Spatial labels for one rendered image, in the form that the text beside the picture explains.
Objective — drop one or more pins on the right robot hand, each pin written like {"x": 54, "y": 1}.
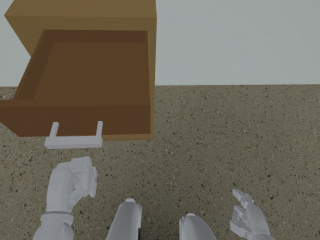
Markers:
{"x": 253, "y": 221}

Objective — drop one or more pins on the handle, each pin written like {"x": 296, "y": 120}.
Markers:
{"x": 72, "y": 142}

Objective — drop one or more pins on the cabinet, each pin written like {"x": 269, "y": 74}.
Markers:
{"x": 28, "y": 19}

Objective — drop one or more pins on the right robot thigh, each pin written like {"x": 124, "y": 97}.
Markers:
{"x": 194, "y": 228}

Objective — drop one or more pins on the drawer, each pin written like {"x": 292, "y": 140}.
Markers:
{"x": 80, "y": 77}

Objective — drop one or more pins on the right robot shin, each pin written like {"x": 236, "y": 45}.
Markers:
{"x": 190, "y": 214}

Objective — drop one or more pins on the left robot hand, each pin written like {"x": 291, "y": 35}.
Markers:
{"x": 77, "y": 173}

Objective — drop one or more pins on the left robot forearm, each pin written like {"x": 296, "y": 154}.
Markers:
{"x": 55, "y": 225}

